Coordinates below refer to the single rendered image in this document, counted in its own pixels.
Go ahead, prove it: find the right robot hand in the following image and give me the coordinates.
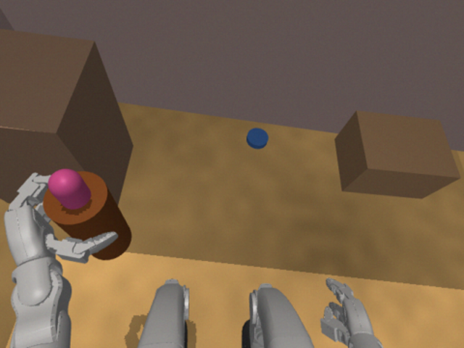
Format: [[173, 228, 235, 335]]
[[320, 278, 374, 346]]

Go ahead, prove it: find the left robot arm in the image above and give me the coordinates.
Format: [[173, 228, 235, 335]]
[[9, 257, 72, 348]]

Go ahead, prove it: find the left robot hand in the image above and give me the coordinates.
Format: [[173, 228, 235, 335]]
[[4, 173, 118, 267]]

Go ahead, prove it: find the right robot arm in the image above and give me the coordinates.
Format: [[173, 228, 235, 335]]
[[348, 333, 383, 348]]

